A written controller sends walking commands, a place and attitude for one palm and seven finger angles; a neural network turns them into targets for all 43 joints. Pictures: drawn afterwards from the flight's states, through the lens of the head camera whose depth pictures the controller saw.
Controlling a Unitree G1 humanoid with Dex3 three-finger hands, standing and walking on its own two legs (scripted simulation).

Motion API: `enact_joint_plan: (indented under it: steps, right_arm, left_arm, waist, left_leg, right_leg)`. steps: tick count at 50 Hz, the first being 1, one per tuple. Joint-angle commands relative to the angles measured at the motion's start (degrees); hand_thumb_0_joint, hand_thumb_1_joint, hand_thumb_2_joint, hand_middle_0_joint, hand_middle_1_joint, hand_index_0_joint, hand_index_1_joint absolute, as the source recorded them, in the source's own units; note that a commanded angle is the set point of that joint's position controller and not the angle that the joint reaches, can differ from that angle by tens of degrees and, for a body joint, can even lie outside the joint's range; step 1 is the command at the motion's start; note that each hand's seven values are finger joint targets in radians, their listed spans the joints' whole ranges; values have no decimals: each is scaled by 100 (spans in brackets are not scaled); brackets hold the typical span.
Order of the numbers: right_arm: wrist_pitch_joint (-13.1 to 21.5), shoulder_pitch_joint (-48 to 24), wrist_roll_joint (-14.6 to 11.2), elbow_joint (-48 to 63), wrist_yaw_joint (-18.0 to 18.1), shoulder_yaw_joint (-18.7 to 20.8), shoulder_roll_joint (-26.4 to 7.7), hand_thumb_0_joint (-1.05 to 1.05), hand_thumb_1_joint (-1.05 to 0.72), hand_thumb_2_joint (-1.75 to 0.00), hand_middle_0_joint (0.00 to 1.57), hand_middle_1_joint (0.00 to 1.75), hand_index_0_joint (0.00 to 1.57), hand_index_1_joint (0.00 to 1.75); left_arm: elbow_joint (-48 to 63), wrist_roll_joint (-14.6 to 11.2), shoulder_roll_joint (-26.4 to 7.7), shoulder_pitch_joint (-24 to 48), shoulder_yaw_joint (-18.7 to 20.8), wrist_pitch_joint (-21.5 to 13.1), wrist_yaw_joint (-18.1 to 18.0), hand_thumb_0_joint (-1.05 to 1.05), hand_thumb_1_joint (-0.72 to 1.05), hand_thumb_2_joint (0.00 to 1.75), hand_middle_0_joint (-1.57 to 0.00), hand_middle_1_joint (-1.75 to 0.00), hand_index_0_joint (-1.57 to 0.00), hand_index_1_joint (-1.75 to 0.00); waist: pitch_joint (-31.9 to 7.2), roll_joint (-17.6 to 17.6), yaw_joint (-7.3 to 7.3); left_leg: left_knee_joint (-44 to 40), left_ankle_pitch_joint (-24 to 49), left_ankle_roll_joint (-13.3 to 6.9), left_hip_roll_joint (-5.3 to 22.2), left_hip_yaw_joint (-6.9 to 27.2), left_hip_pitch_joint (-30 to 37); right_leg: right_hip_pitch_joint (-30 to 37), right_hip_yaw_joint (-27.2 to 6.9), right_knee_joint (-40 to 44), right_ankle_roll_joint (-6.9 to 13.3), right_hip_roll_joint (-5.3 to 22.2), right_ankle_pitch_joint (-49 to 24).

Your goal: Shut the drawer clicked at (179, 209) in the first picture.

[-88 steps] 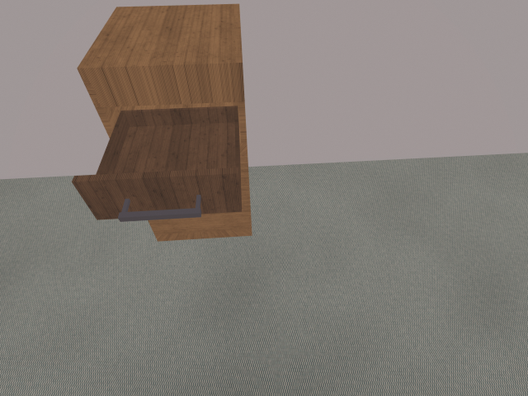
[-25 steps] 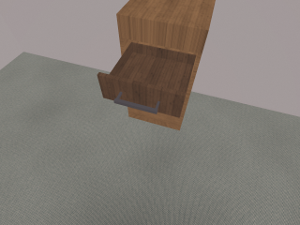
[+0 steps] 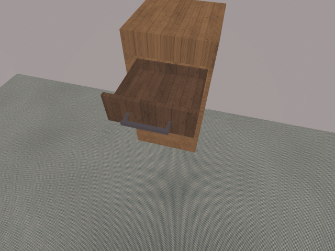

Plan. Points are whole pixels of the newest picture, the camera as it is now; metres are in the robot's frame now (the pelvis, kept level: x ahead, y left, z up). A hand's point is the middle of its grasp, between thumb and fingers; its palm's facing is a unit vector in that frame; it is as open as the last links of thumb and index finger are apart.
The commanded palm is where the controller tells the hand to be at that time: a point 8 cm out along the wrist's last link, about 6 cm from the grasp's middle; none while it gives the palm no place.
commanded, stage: turn to face it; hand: left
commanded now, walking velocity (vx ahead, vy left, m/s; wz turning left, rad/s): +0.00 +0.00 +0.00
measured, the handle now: (146, 123) +0.59 +0.11 -0.14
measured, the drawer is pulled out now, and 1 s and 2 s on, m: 0.30 0.30 0.30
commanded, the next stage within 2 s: take the last steps up to it in 0.62 s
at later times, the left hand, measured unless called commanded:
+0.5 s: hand out of the picture +0.01 +0.18 -0.18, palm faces -0.01 -0.97 -0.22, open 7.4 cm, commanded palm none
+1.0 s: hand out of the picture +0.08 +0.16 -0.17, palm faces -0.13 -0.96 -0.23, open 7.4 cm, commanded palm none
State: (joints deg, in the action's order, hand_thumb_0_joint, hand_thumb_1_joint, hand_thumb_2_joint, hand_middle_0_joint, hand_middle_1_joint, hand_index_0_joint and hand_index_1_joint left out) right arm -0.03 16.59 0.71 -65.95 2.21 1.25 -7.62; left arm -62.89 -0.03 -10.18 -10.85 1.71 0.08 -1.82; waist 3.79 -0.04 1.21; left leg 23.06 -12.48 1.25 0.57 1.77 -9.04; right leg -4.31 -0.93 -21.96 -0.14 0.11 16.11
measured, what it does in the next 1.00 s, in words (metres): stands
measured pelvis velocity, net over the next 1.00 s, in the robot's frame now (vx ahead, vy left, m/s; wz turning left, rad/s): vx -0.01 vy -0.02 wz -0.19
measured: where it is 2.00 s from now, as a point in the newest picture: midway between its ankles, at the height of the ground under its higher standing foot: (179, 249)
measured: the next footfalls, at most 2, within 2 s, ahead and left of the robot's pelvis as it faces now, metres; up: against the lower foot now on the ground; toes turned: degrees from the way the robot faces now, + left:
left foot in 1.20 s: +0.18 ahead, +0.09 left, +0.00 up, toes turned -8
right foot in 1.54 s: +0.21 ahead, -0.17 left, +0.00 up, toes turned -18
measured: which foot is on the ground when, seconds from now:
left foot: down 0.00-0.90, up 0.92-1.00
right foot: down 0.00-1.00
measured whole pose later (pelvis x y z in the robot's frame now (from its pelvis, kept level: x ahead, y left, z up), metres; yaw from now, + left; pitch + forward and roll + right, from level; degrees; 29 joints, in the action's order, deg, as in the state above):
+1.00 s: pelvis -0.01 -0.02 -0.01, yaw -11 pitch -1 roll +0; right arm -1.9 13.6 1.5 -60.7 0.4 4.0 -10.5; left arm -58.2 1.3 -10.1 -11.9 4.0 -1.0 -0.1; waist 5.2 2.2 -0.1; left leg 50.4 -28.8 1.5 3.8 -1.9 -20.9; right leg -9.4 1.8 -29.5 1.9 -0.8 18.8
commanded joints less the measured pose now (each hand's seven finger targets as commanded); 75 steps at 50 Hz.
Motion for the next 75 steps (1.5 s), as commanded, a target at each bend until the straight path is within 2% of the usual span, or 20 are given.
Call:
enact_joint_plan:
  steps: [1, 20, 30, 33, 35, 36, 39, 43, 44, 45, 46, 47, 50, 55, 58, 59, 61, 63, 68, 75]
  right_arm:
    - [67, 340, 4, 192, 54, 66, -581, 0, -90, -90, 20, 30, 20, 30]
    - [-77, -48, 16, 636, 131, 365, -907, 0, -90, -90, 20, 30, 20, 30]
    - [-89, -364, -24, 906, 76, 364, -702, 0, -90, -90, 20, 30, 20, 30]
    - [6, -89, 6, 797, 109, 380, -931, 0, -90, -90, 20, 30, 20, 30]
    - [-9, 7, 95, 824, 134, 441, -1311, 0, -90, -90, 20, 30, 20, 30]
    - [-2, 10, 129, 857, 148, 402, -1284, 0, -90, -90, 20, 30, 20, 30]
    - [14, -229, 198, 986, 92, 370, -1245, 0, -90, -90, 20, 30, 20, 30]
    - [-6, -336, 141, 944, 3, 395, -1257, 0, -90, -90, 20, 30, 20, 30]
    - [2, -368, 70, 973, -21, 363, -1019, 0, -90, -90, 20, 30, 20, 30]
    - [27, -568, 4, 1176, -74, 291, -612, 0, -90, -90, 20, 30, 20, 30]
    - [27, -999, 61, 1359, -132, 308, -800, 0, -90, -90, 20, 30, 20, 30]
    - [45, -1090, 92, 1415, -184, 346, -786, 0, -90, -90, 20, 30, 20, 30]
    - [55, -830, 60, 1169, -209, 378, -722, 0, -90, -90, 20, 30, 20, 30]
    - [155, -827, 13, 1108, -314, 296, -402, 0, -90, -90, 20, 30, 20, 30]
    - [264, -161, 28, 838, -254, 291, -492, 0, -90, -90, 20, 30, 20, 30]
    - [323, 378, 43, 658, -194, 338, -717, 0, -90, -90, 20, 30, 20, 30]
    - [338, 1691, 161, 393, -44, 508, -1505, 0, -90, -90, 20, 30, 20, 30]
    - [296, 1212, 149, 547, -43, 400, -1246, 0, -90, -90, 20, 30, 20, 30]
    - [388, 475, 117, 645, -8, 236, -829, 0, -90, -90, 20, 30, 20, 30]
    - [240, 335, 85, 519, -62, 277, -849, 0, -90, -90, 20, 30, 20, 30]
  left_arm:
    - [107, 21, -574, -483, 111, -23, -36, 0, 90, 90, -20, -30, -20, -30]
    - [399, 104, -653, -465, 389, 156, 87, 0, 90, 90, -20, -30, -20, -30]
    - [635, 120, -1062, -216, 487, 151, 30, 0, 90, 90, -20, -30, -20, -30]
    - [780, 93, -817, -4, 458, 147, 49, 0, 90, 90, -20, -30, -20, -30]
    - [886, 76, -621, 150, 431, 221, 74, 0, 90, 90, -20, -30, -20, -30]
    - [910, 78, -627, 238, 439, 273, 84, 0, 90, 90, -20, -30, -20, -30]
    - [937, 109, -438, 162, 388, 208, 189, 0, 90, 90, -20, -30, -20, -30]
    - [667, 134, -457, -486, 380, 45, 286, 0, 90, 90, -20, -30, -20, -30]
    - [558, 155, -674, -784, 418, -13, 238, 0, 90, 90, -20, -30, -20, -30]
    - [427, 190, -1197, -1167, 512, -61, 147, 0, 90, 90, -20, -30, -20, -30]
    - [403, 159, -1350, -1333, 512, -80, 97, 0, 90, 90, -20, -30, -20, -30]
    - [419, 156, -1322, -1245, 498, -98, 91, 0, 90, 90, -20, -30, -20, -30]
    - [527, 163, -931, -623, 437, -186, 68, 0, 90, 90, -20, -30, -20, -30]
    - [325, 157, -960, -770, 434, -283, 125, 0, 90, 90, -20, -30, -20, -30]
    - [255, 107, -850, -680, 442, -262, 157, 0, 90, 90, -20, -30, -20, -30]
    - [267, 104, -674, -663, 404, -255, 177, 0, 90, 90, -20, -30, -20, -30]
    - [524, 68, -306, -525, 303, -266, 214, 0, 90, 90, -20, -30, -20, -30]
    - [584, 152, -323, -172, 302, -265, 211, 0, 90, 90, -20, -30, -20, -30]
    - [546, 143, -141, -224, 266, -152, 328, 0, 90, 90, -20, -30, -20, -30]
    - [472, 156, -239, -511, 331, -183, 305, 0, 90, 90, -20, -30, -20, -30]
  waist:
    - [14, -35, -117]
    - [-54, 235, -97]
    - [-100, -877, -97]
    - [-341, 172, 44]
    - [-93, 1487, 91]
    - [36, 1435, 99]
    - [-78, 1100, -54]
    - [-343, 698, -332]
    - [-293, -86, -470]
    - [-55, -1538, -632]
    - [346, -1406, -806]
    - [391, -729, -707]
    - [399, -1176, -335]
    - [315, -731, -254]
    - [60, -531, 44]
    - [-123, 139, 271]
    - [-689, 1955, 667]
    - [-123, 751, 443]
    - [29, 810, -44]
    - [-126, 287, -345]
  left_leg:
    - [-263, 1412, -156, 396, 238, 101]
    - [133, 281, -304, 819, 85, -37]
    - [1067, -763, 42, 188, -355, -484]
    - [198, 1148, -201, 854, 163, 513]
    - [-658, 1402, -927, 2008, 1191, 165]
    - [-827, 1449, -1154, 2221, 1281, -171]
    - [-800, 410, -1079, 1893, 822, -47]
    - [-52, -1143, -575, 1155, 73, -614]
    - [733, -1401, -321, 669, -319, -1174]
    - [2007, -1984, -8, 60, -861, -2410]
    - [2938, -2363, 1, 199, -464, -2883]
    - [3283, -2157, -3, 326, -297, -3003]
    - [3250, -1392, 12, 516, -175, -2645]
    - [1598, -644, 6, 290, -530, -1412]
    - [491, 39, -64, -5, -780, 71]
    - [215, -183, -158, 154, -414, 913]
    - [-972, -482, -1207, 2300, 2601, 1824]
    - [-1076, -786, -1484, 2243, 2227, 742]
    - [-1328, 82, -1096, 1485, 704, -130]
    - [-501, -868, -781, 980, 78, -925]
  right_leg:
    - [-266, -223, 360, 196, 423, -1133]
    - [-1136, -699, -414, 283, 150, -937]
    - [-802, -1972, 120, 864, 933, -2266]
    - [-1318, -1094, -669, 349, 121, -1920]
    - [-1745, -298, -2210, 66, -392, 872]
    - [-1788, -308, -3004, 35, -247, 1581]
    - [-1773, 6, -2812, 75, -51, 1515]
    - [-223, 616, -531, 97, -206, 408]
    - [326, 5, 241, 214, 114, 517]
    - [767, -1996, 1075, 709, 1402, 1125]
    - [484, -2856, 1363, 1290, 2140, 990]
    - [505, -2605, 1254, 1533, 2191, 755]
    - [124, -1728, 992, 1354, 1664, 194]
    - [-323, -978, 856, 1072, 1402, -532]
    - [-915, -526, 337, 761, 966, -40]
    - [-1424, -359, -534, 629, 712, -156]
    - [-2913, 452, -3621, 217, -271, 1805]
    - [-3116, -35, -4466, 334, 287, 1438]
    - [-2361, 268, -3212, 152, 504, 371]
    - [-305, 754, -839, 118, 63, -189]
